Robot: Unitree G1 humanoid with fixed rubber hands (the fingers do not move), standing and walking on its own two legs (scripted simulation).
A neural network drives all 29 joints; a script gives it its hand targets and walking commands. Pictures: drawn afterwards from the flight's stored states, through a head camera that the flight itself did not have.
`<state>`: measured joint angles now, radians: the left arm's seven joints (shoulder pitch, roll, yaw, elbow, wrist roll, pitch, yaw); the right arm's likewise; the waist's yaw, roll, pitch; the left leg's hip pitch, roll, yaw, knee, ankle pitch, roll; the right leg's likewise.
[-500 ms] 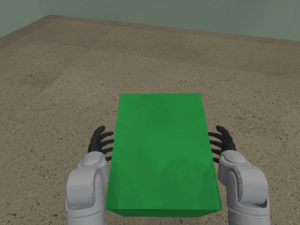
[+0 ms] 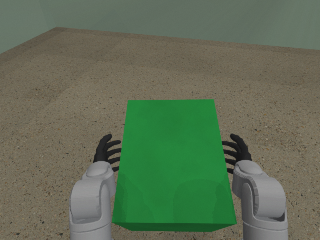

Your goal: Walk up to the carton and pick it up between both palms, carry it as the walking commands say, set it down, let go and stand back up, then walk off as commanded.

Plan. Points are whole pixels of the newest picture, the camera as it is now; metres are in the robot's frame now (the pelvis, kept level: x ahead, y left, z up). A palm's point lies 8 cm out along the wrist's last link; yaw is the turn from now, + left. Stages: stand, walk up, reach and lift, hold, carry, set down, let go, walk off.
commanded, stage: carry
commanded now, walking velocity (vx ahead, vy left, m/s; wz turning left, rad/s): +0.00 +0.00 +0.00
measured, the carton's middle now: (171, 168) +0.32 +0.01 +0.01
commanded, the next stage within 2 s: none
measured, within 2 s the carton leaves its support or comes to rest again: neither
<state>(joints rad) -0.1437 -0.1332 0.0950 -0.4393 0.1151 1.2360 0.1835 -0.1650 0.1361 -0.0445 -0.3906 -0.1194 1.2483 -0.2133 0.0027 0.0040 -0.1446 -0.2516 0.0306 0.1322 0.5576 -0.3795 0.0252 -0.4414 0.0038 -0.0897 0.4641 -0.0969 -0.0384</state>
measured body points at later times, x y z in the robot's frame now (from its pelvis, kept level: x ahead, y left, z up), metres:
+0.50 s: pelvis -0.01 +0.00 +0.00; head -0.03 +0.00 +0.45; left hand +0.27 +0.16 +0.10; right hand +0.27 -0.15 +0.09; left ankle -0.06 +0.09 -0.73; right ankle +0.09 -0.10 -0.73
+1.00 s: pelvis -0.01 -0.01 +0.00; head -0.04 -0.01 +0.45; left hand +0.27 +0.16 +0.08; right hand +0.28 -0.16 +0.07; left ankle -0.06 +0.09 -0.73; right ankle +0.09 -0.10 -0.73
